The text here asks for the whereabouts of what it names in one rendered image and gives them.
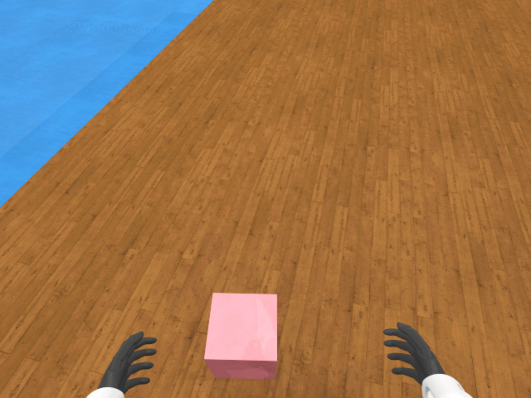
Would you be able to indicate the robot right forearm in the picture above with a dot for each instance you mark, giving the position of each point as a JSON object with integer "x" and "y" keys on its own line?
{"x": 442, "y": 386}

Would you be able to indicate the right robot hand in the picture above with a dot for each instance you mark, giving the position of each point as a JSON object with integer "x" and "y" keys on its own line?
{"x": 422, "y": 358}

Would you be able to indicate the left robot hand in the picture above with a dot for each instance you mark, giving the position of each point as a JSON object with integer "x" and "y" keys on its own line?
{"x": 120, "y": 369}

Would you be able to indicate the carton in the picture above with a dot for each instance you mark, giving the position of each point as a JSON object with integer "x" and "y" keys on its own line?
{"x": 242, "y": 336}

